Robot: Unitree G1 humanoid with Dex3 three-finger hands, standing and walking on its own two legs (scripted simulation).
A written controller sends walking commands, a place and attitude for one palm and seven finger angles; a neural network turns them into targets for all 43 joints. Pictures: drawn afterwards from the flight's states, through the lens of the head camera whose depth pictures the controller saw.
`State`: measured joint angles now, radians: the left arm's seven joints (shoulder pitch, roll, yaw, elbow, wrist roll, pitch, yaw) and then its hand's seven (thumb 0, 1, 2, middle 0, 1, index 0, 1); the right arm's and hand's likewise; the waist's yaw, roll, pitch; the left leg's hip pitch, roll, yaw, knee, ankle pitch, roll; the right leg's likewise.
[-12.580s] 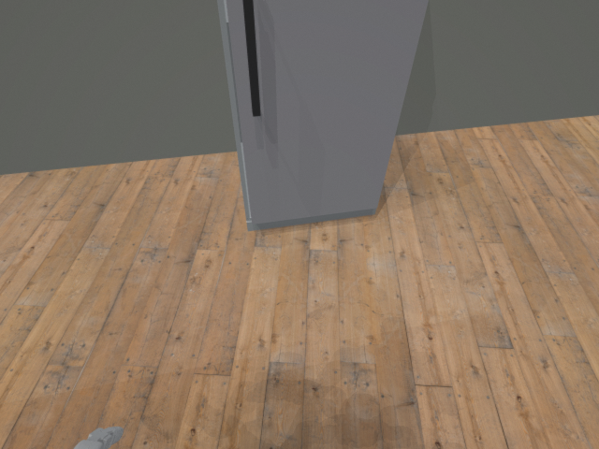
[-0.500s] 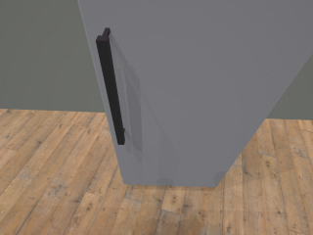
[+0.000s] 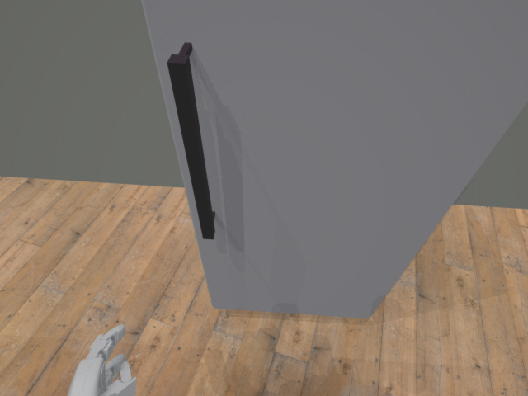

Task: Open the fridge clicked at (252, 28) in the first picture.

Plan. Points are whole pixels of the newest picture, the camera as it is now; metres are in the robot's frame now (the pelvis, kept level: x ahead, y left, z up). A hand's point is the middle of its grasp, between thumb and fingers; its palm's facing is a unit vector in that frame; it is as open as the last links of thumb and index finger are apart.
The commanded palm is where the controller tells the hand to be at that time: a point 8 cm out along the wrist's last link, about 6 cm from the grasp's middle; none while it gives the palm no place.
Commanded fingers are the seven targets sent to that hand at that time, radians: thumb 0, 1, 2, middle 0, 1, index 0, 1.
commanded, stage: raise the hand to about handle height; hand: left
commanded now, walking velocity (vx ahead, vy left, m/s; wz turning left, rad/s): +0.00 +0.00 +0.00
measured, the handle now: (200, 161) +0.48 +0.16 +0.08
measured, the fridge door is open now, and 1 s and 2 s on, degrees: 0 0 0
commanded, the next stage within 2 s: move the hooked fingers beside the handle in 1.98 s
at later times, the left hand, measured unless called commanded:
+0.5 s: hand (126, 362) +0.16 +0.20 +0.02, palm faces +0.05 -0.99 -0.11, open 9.8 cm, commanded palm +0.14 +0.26 +0.01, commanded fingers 0.00 0.15 0.58 -0.25 -0.78 -0.25 -0.78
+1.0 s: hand (92, 307) +0.21 +0.25 +0.05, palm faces +0.03 -1.00 -0.07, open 12.8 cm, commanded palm +0.19 +0.30 +0.07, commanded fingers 0.00 -0.43 0.33 -0.29 -1.15 -0.29 -1.15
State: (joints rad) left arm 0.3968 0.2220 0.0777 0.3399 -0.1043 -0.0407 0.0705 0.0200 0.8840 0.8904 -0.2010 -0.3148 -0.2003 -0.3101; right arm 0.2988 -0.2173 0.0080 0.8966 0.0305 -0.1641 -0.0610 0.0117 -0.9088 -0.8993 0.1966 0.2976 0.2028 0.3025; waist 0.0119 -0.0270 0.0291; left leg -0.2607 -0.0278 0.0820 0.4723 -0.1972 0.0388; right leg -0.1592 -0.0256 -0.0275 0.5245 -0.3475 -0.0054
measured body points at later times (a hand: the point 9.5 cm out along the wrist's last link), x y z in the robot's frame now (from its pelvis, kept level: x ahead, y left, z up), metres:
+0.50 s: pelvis -0.04 -0.03 -0.07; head -0.01 -0.02 +0.38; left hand +0.15 +0.25 +0.03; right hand +0.18 -0.25 -0.13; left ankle +0.04 +0.09 -0.74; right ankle -0.04 -0.11 -0.74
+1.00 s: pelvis -0.02 +0.00 -0.03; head +0.01 +0.02 +0.42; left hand +0.21 +0.30 +0.06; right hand +0.16 -0.25 -0.09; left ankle +0.04 +0.09 -0.74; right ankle -0.04 -0.11 -0.74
